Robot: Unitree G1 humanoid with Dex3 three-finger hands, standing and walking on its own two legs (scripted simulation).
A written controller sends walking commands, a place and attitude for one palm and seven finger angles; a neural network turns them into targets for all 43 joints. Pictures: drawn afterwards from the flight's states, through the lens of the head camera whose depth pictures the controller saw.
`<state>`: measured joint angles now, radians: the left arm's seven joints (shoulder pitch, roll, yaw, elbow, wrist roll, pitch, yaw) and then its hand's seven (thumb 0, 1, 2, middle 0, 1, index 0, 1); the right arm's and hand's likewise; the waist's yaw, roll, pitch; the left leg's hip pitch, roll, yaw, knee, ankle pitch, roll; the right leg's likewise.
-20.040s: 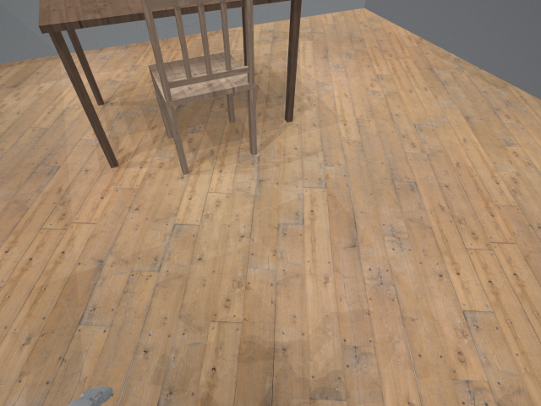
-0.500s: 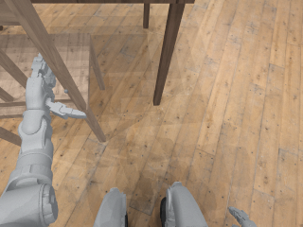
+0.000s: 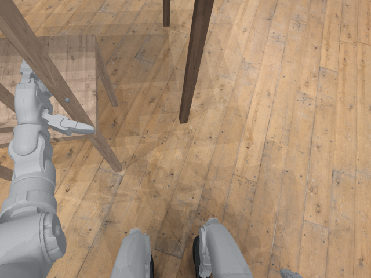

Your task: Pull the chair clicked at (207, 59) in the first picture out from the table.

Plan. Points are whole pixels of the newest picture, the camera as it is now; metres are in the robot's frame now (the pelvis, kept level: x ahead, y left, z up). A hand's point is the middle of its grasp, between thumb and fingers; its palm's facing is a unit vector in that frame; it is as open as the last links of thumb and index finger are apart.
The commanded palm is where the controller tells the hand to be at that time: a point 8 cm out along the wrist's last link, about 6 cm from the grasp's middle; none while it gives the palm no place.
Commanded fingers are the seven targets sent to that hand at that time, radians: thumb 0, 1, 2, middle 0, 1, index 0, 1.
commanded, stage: push the fingers through the gap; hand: left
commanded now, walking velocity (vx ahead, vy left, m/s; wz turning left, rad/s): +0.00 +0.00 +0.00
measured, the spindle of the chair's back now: out of the picture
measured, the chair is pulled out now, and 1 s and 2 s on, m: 0.00 0.00 0.03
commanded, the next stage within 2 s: hook a spindle and tug to test in 0.14 s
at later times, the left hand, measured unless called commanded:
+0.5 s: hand (66, 103) +0.46 +0.22 +0.03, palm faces +0.08 -1.00 -0.04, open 16.2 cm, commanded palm +0.44 +0.25 +0.03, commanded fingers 0.00 -0.50 0.30 -0.31 -0.85 -0.31 -0.85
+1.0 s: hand (64, 95) +0.48 +0.22 +0.03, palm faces +0.11 -0.99 -0.04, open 7.9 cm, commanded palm +0.45 +0.25 +0.03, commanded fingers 0.00 0.84 0.88 -0.50 -1.45 -0.50 -1.45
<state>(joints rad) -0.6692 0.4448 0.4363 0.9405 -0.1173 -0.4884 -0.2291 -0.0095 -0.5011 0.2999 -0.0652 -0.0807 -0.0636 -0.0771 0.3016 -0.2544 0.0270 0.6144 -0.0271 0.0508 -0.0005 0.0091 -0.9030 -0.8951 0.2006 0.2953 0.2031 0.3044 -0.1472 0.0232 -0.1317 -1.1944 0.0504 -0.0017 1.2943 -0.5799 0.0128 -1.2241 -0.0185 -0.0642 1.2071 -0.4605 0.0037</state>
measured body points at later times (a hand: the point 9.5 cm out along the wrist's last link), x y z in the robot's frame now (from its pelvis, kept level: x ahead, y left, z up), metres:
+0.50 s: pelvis +0.00 +0.00 +0.00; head +0.16 +0.03 +0.42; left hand +0.45 +0.27 +0.03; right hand +0.07 -0.26 -0.11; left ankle +0.01 +0.11 -0.62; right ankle +0.05 -0.13 -0.62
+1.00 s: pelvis +0.01 +0.00 +0.00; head +0.17 +0.03 +0.42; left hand +0.47 +0.28 +0.03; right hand +0.06 -0.26 -0.11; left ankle +0.01 +0.11 -0.62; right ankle +0.05 -0.13 -0.62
